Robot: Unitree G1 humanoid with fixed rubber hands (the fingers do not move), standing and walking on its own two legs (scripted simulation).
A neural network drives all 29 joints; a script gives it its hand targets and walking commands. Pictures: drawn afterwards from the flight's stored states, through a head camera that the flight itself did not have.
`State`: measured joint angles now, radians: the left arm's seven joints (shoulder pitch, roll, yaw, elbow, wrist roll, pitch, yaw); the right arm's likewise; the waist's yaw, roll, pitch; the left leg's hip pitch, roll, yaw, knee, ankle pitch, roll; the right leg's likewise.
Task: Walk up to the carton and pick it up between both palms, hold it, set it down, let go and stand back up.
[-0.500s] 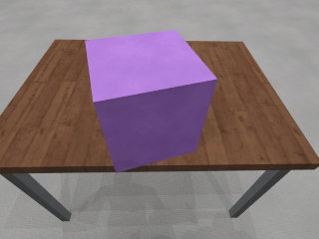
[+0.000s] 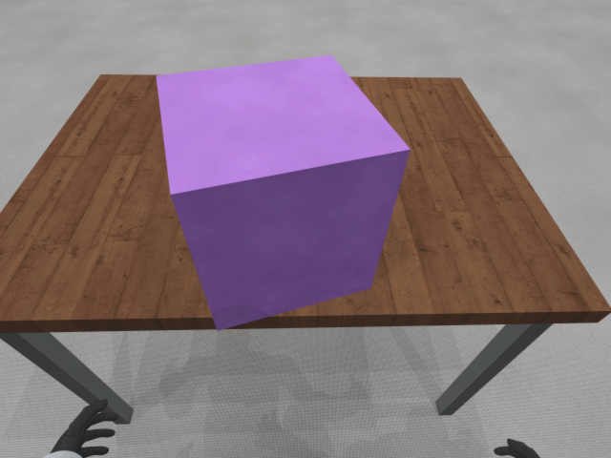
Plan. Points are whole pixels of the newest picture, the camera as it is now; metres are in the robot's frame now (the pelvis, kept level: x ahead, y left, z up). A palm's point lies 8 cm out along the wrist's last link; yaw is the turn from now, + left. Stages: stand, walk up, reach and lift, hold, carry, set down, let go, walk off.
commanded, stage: reach and lift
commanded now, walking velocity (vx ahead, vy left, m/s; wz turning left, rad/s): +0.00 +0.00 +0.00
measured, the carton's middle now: (274, 192) +0.48 +0.05 +0.09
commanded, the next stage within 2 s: none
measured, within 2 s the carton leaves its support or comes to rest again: neither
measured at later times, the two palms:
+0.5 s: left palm (69, 439) +0.18 +0.28 -0.03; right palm (534, 452) +0.16 -0.27 -0.03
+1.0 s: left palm (78, 440) +0.17 +0.25 +0.02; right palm (544, 417) +0.19 -0.27 +0.02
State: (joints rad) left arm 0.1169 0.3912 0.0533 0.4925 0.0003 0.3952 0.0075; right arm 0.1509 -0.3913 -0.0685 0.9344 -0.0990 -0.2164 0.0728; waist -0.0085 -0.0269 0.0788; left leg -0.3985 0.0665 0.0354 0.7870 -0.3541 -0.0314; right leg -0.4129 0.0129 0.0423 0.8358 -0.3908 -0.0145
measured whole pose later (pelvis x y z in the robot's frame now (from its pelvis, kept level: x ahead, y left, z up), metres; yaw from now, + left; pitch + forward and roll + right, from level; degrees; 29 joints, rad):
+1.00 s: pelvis +0.01 +0.02 +0.04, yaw +0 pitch -6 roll -1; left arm 0.36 0.18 0.04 0.10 0.00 0.20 0.18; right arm 0.18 -0.41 -0.07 0.57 0.20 -0.13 0.27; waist -0.01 -0.02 0.06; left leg -0.14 0.07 0.04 0.47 -0.22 -0.03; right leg -0.11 0.01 0.04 0.44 -0.21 0.00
